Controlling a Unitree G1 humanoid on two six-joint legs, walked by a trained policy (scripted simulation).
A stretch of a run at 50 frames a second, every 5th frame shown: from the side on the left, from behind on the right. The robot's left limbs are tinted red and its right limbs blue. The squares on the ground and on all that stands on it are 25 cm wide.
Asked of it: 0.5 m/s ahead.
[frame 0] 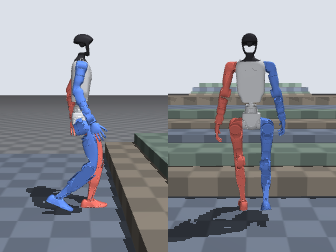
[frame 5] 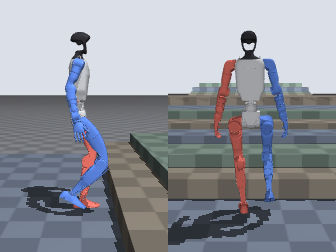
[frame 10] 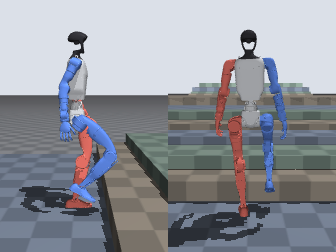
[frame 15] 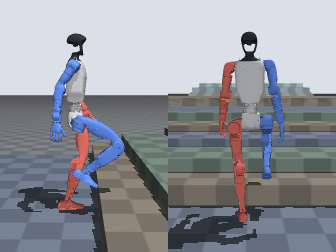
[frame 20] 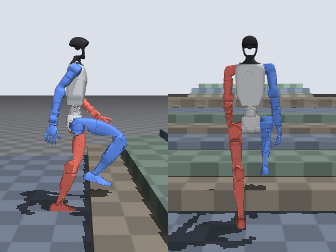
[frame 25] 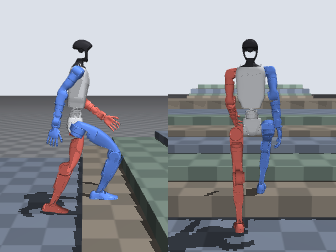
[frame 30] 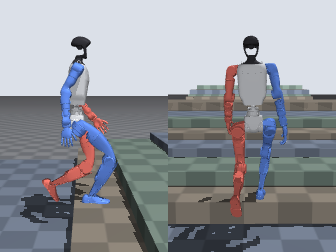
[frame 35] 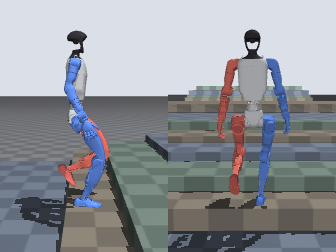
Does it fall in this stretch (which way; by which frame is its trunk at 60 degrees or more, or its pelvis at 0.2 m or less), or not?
no
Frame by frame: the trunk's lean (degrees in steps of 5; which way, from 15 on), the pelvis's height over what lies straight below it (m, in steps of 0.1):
0: 5, 0.8
5: 5, 0.8
10: 0, 0.8
15: 0, 0.8
20: 5, 0.8
25: 5, 0.8
30: 5, 0.7
35: 0, 0.7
